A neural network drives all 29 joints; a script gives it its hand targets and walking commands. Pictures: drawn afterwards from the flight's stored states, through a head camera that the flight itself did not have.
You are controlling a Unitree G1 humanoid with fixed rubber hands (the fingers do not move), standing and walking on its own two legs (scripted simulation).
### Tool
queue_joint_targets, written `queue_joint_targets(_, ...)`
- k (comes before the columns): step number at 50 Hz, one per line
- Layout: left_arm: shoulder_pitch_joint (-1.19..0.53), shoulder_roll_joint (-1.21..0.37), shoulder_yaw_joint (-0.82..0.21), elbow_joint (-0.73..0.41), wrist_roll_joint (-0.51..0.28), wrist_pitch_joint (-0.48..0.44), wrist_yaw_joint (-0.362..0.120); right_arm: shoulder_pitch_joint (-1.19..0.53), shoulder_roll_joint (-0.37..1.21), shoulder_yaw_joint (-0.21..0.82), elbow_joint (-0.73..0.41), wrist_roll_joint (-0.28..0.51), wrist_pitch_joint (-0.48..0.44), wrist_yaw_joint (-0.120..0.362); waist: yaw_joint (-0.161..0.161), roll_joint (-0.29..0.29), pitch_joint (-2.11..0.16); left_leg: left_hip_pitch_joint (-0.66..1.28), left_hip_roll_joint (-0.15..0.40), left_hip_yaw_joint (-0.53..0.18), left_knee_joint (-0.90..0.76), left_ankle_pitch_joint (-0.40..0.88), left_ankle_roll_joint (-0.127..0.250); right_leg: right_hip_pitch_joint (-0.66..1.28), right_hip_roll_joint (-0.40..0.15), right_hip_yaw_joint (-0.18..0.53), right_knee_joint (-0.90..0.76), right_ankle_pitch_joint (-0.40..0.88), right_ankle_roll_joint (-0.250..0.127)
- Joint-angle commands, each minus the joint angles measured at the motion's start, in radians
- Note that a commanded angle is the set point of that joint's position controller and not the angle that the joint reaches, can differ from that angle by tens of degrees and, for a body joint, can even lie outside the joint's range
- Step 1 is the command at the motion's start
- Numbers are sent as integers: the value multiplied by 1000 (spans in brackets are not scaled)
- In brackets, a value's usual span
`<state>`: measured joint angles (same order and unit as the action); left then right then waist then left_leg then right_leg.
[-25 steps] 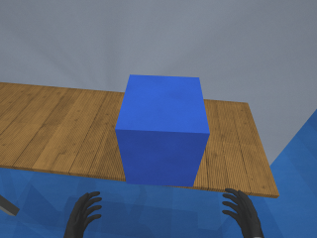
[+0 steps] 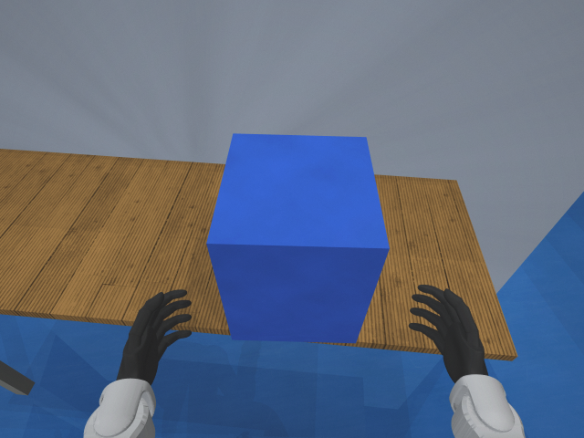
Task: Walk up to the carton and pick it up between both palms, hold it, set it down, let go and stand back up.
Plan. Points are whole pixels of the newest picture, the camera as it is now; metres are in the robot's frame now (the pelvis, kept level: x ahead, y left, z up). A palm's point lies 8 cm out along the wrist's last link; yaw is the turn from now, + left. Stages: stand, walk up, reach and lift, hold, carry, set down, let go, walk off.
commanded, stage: reach and lift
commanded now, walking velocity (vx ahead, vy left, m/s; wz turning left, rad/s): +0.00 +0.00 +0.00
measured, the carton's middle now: (296, 242) +0.40 +0.04 +0.05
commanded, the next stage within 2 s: none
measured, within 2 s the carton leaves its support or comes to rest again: neither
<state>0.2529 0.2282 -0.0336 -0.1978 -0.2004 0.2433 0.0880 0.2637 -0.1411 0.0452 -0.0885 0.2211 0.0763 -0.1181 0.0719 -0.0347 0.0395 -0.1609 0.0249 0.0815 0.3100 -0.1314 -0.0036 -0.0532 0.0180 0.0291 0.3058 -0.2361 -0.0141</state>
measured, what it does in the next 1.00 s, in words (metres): stands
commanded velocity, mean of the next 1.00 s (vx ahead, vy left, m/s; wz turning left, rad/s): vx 0.00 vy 0.00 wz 0.00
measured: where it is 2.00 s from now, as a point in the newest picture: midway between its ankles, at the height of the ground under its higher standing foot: outside the picture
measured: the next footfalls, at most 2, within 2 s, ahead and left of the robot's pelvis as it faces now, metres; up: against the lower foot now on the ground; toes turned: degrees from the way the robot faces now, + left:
none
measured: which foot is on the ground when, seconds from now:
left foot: down 0.00-1.00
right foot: down 0.00-1.00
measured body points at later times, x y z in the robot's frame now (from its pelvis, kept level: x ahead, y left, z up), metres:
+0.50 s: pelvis -0.02 -0.01 +0.00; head +0.00 +0.00 +0.45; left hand +0.29 +0.21 +0.11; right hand +0.31 -0.18 +0.10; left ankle +0.02 +0.12 -0.75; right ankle -0.04 -0.11 -0.75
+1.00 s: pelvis -0.02 +0.00 +0.00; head +0.00 +0.02 +0.45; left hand +0.35 +0.22 +0.17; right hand +0.37 -0.17 +0.16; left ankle +0.02 +0.12 -0.75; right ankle -0.04 -0.11 -0.75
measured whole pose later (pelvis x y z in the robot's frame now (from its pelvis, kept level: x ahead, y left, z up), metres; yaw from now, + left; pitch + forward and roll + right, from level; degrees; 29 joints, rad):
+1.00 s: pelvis -0.02 +0.00 +0.00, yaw +0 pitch +2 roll +0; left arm -0.54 0.29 0.18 -0.03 -0.20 0.84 0.10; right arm -0.57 -0.31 0.06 0.23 0.46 0.47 -0.22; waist 0.00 -0.04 -0.01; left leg -0.28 0.04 0.08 0.34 -0.10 0.00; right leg -0.18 0.03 0.03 0.35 -0.21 -0.01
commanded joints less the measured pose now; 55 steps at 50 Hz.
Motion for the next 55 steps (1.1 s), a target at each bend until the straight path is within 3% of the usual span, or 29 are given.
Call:
queue_joint_targets(1,-195,72,102,-253,13,39,-20,-194,-106,-44,-234,22,-1,-22,-6,58,-217,411,-8,-55,47,367,-24,-231,0,-3,-87,248,34)
queue_joint_targets(14,-476,93,179,-275,-18,213,-48,-504,-155,-52,-252,72,119,-66,-26,22,-272,360,-9,-40,23,268,-3,-191,-5,0,-55,298,59)
queue_joint_targets(24,-741,114,236,-213,-3,369,-25,-784,-190,-48,-150,123,218,-93,-31,26,-341,290,-9,-21,0,158,18,-167,-4,10,-18,266,63)
queue_joint_targets(33,-956,156,255,-176,9,478,-5,-1011,-251,-59,-68,177,279,-115,-54,48,-452,308,-11,-22,31,190,14,-170,10,-3,6,303,68)
queue_joint_targets(42,-1135,198,254,-79,9,530,10,-1207,-304,-67,56,220,326,-105,-66,63,-512,321,0,-35,53,205,9,-198,23,-20,1,276,59)
queue_joint_targets(55,-1376,269,239,77,-3,542,15,-1454,-379,-73,228,267,345,-76,-83,81,-630,336,6,-63,99,288,-3,-197,24,-36,10,383,65)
